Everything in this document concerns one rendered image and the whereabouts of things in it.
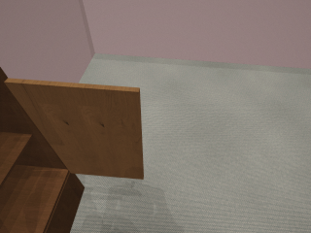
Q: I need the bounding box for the cupboard door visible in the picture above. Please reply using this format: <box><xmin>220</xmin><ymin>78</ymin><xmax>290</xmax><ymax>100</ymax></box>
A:
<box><xmin>4</xmin><ymin>78</ymin><xmax>144</xmax><ymax>180</ymax></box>

